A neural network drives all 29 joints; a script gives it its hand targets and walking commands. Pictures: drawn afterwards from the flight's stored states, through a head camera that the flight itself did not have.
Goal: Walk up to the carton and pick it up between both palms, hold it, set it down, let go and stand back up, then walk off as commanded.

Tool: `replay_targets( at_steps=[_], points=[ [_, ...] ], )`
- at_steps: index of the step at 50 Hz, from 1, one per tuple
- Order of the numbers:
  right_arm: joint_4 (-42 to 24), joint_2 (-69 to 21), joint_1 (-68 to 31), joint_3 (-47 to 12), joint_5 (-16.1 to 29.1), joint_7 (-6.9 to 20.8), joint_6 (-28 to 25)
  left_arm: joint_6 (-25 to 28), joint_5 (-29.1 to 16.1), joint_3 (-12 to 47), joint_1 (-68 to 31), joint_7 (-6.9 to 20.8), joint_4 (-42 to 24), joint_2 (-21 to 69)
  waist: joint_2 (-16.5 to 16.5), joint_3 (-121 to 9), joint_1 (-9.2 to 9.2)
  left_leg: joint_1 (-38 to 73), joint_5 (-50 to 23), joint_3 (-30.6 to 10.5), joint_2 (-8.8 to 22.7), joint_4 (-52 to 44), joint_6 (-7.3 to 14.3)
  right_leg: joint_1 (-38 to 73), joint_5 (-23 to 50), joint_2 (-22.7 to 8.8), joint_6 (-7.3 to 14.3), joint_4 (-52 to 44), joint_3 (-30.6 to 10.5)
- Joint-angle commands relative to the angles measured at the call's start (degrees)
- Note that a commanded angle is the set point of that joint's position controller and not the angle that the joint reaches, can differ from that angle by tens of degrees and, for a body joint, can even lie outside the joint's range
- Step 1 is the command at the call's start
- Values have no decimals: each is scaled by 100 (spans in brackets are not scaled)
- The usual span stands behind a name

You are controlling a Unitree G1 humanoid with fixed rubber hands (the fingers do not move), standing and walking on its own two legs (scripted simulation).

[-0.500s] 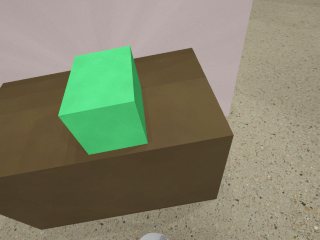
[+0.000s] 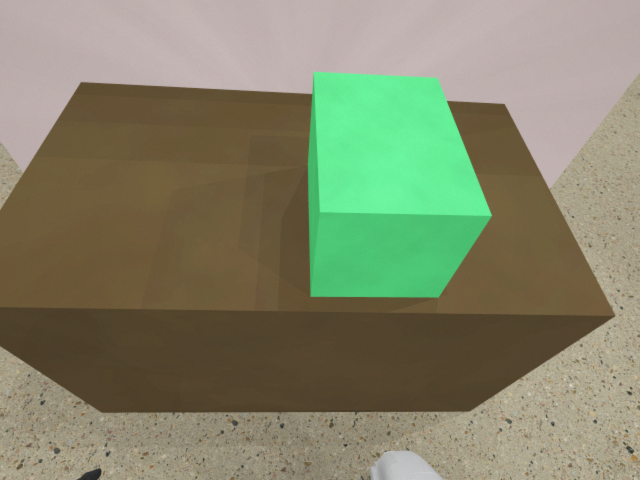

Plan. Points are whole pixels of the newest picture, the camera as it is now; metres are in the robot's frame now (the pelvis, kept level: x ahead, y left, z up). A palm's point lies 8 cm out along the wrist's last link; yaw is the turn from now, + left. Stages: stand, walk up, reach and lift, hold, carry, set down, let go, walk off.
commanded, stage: walk up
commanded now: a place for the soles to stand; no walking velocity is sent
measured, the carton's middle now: (375, 184) +0.56 -0.09 +0.00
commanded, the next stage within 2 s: none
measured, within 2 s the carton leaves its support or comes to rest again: neither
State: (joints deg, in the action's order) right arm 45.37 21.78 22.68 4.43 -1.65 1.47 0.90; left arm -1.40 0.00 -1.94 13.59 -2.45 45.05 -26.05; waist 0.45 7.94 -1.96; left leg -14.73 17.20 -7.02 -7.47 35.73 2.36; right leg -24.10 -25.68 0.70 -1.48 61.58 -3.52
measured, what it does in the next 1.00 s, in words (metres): steps on the spot: right foot, then left foot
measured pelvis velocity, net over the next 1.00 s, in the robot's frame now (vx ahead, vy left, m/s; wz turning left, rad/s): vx -0.02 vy -0.02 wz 0.04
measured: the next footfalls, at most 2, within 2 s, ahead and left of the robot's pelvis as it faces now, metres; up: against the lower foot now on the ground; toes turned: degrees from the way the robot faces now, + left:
right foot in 0.12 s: +0.08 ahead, -0.11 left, +0.00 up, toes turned +5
left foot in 0.30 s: +0.11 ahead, +0.30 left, +0.00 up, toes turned -7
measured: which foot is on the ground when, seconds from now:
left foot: down 0.00-0.10, up 0.12-0.28, down 0.30-0.96, up 0.98-1.00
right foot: up 0.00-0.10, down 0.12-0.30, up 0.32-0.92, down 0.94-1.00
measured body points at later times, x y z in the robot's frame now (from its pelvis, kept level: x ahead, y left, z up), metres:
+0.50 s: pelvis +0.02 +0.15 -0.04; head +0.07 +0.26 +0.39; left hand +0.11 +0.48 -0.22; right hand +0.11 -0.17 -0.08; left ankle +0.07 +0.30 -0.73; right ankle +0.02 -0.02 -0.64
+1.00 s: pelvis -0.02 -0.02 -0.08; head +0.05 -0.02 +0.36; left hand +0.08 +0.34 -0.17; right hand +0.06 -0.35 -0.19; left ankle +0.06 +0.28 -0.72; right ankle +0.03 -0.11 -0.73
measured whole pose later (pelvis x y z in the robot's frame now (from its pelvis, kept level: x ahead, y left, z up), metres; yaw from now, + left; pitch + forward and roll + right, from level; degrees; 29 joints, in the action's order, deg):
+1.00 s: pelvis -0.02 -0.02 -0.08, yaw +2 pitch -7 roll +5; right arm 45.6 23.0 16.5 4.2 -1.0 -8.0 -1.2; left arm -4.5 0.0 -2.0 7.4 2.5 45.9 -29.3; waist 3.7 17.4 1.0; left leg -26.1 26.1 -16.8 2.3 56.7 -2.0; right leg -26.8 -35.4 1.2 0.5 67.2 -5.2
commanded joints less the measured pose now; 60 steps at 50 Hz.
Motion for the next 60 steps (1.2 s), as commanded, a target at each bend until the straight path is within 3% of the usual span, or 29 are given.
replay_targets(
  at_steps=[1, 2, 3, 4, 6, 7, 8, 10, 11, 12, 14, 16, 17, 19, 26, 30, 35, 41, 44, 45, 47, 49, 50, 52, 53, 55, 56, 57, 60],
  points=[
    [-865, 1590, -1889, 688, 266, -443, 52, 73, 56, -710, 3313, -192, 610, -1279, -1453, -801, 1792, 714, -8640, 662, -798, 1312, -4043, 2379, 430, 95, 971, -4935, 1564],
    [-1070, 1441, -2163, 621, 540, -448, 7, 184, -52, -938, 3599, -347, 624, -1535, 873, -1038, 2455, -666, -6612, 475, -1013, 4973, -3591, 3862, 2172, -848, 1575, -6047, 1150],
    [-979, 781, -1103, 338, 521, -489, -82, 161, -175, -877, 1662, -432, 416, -1380, 4117, -1299, 1475, -2895, 3287, -931, -231, 7161, -1668, 4550, 4413, -2202, 1750, -4286, -1226],
    [-607, 884, -10, 260, 241, -591, -171, 175, 93, -598, -334, -428, -168, -688, 2140, -1084, 455, -1986, 3101, -2572, 771, 5609, -313, 2165, 3779, -2060, 1524, -2691, -1529],
    [-117, 1315, 1128, 371, 213, -493, -186, -93, 261, -341, -1582, -304, -696, -330, 1212, -1039, -412, 636, 1863, -2315, 492, 4244, 297, -513, 2964, -1037, 795, -3244, -250],
    [29, 1569, 1910, 472, 237, -505, -199, 62, 129, -350, -2729, -351, -1149, -866, 1668, -687, -1126, 409, 2768, -3048, 840, 4009, 332, -1097, 2162, -1457, 937, -3081, -960],
    [107, 1659, 1691, 573, 180, -402, 20, 211, 103, -384, -2838, -334, -932, -1157, 1363, -373, -1015, 508, 2259, -1509, 910, 4042, 297, -1339, 2256, -2327, 1247, -3359, -1067],
    [9, 1350, 1117, 531, 229, -350, 116, 343, 167, -374, -1669, -198, -700, -1150, 1195, -143, -536, -155, 1455, -786, 1206, 2091, 183, -231, 2773, -2161, 1151, -2993, -1062],
    [147, 1241, 1066, 348, 281, -443, -157, 197, 86, -380, -1404, -86, -786, -1110, 1340, -152, -419, -288, 496, -369, 1099, -51, 22, 521, 3110, -1562, 824, -1780, -328],
    [436, 1399, 1127, 451, 214, -505, -379, -6, 42, -297, -1289, -29, -703, -856, -301, 281, -545, 108, -872, -319, 902, -1510, -336, 20, 1887, -949, 513, 38, 352],
    [371, 1832, 824, 575, 99, -667, -470, -216, 226, -228, -391, 26, -632, -502, -1491, 167, -67, -10, -2106, -2098, 1068, -808, -920, -1092, -1196, 253, 385, 1373, -330],
    [-82, 2252, -214, 648, -10, -744, -417, -425, 266, -480, 390, 19, -243, -1005, -712, 13, 686, -727, -445, -3625, 1778, -1124, -482, -1225, -1083, 273, 383, 2185, -811],
    [-201, 2788, -256, 754, 129, -776, -421, -472, 236, -379, 134, 8, -292, -1044, -1734, -306, 393, -1236, -126, -4564, 2053, -1766, -298, -1035, -1053, 129, 372, 2426, -1480],
    [-151, 2288, -692, 726, -57, -804, -438, -508, 186, -538, -263, 21, -169, -1266, -1491, 187, 364, -1489, 2031, -3831, 1631, -1813, -449, -1224, -329, -105, 370, 2251, -1569],
    [-273, 1571, 226, 668, 113, -974, -438, -502, 331, -529, -217, 163, -463, -1132, -1544, -954, 245, 938, -2147, -2511, 1573, -137, 207, -1804, 78, 34, 170, 1904, -1149],
    [-304, 1722, 283, 625, 228, -1034, -455, -505, 305, -556, -554, 219, -547, -1260, -1085, -657, 176, 737, -2720, -2879, 1769, -8, 367, -1742, -100, 60, 110, 2076, -1347],
    [-483, 1943, -128, 673, 164, -1026, -429, -503, 324, -537, -420, 266, -512, -1379, -879, -724, 254, 364, -1772, -3244, 2294, -34, 1199, -1630, -407, 152, 126, 2567, -1410],
    [-384, 2149, -365, 637, 63, -1097, -423, -379, 295, -618, -671, 429, -745, -1490, -1462, -400, 202, -306, -1647, -2903, 2259, 13, 1356, -1055, -503, -328, 149, 1049, -976],
    [-375, 2428, -1326, 601, -40, -1123, -441, -325, 215, -726, 4, 524, -452, -1445, -1962, -533, 855, -1462, -1995, -2573, 2184, 679, 1059, 347, -638, -806, 387, -670, -1434],
    [-396, 2089, -1685, 450, 11, -1102, -391, -246, 230, -816, 900, 494, -111, -1388, -1323, -846, 1399, -2092, -1829, -1948, 1601, 1386, 621, 1829, 145, -825, 415, -2222, -1360],
    [-325, 1112, -1025, 70, 145, -1122, -314, -137, 212, -810, 772, 453, 110, -1878, 1993, -574, 1176, -3177, 2305, -618, -295, 3964, 51, 1603, 824, -1261, -264, -3404, -2159],
    [-124, 1470, -319, 255, 180, -1171, -212, -159, 211, -832, -450, 399, -369, -2064, 1827, -445, 642, -3146, 2224, -996, -235, 5126, 84, 491, -1081, -1465, -607, -4638, -3253],
    [-69, 1628, -421, 349, 193, -1144, -199, -178, 162, -911, -700, 324, -418, -2318, 2469, -266, 669, -2934, 2137, -1031, -260, 5416, 82, -151, -2626, -1461, -1049, -5680, -4038],
    [507, 1520, -236, 243, 265, -1019, -70, -113, 215, -834, -738, 217, -222, -1915, 2016, 125, 582, -2588, 1169, -1173, 28, 5379, 17, -374, -2412, -1120, -1971, -5372, -2746],
    [550, 1442, 131, 221, 321, -929, -54, -57, 266, -808, -615, 138, -189, -1835, 2423, -50, 568, -2590, 1017, -1061, -168, 5344, -53, 180, -2202, -948, -2299, -5415, -2635],
    [840, 1566, 849, 280, 275, -811, -53, 80, 194, -705, -567, 103, -332, -1276, 1198, -526, 172, -2278, 286, -1134, -180, 4803, -286, 1078, -1114, -779, -2175, -4849, -1981],
    [993, 1734, 1486, 346, 287, -790, -43, 108, 138, -791, -825, 103, -523, -1241, 1422, -706, -11, -2042, 705, -602, -275, 4169, -399, 1873, -529, -512, -2253, -4896, -1298],
    [985, 1496, 1254, 294, 250, -753, -57, 158, 38, -731, -452, 120, -367, -887, 1127, -1132, 99, -2065, 433, -697, 45, 4019, -506, 2669, -200, -578, -1470, -4338, -1131],
    [916, 1538, 1163, 378, 306, -697, -185, 172, -119, -701, 377, 72, -237, -856, 1213, -2167, 346, -1953, 924, -118, -44, 3003, -462, 4481, 1787, -660, -1377, -4213, -1189]
  ],
)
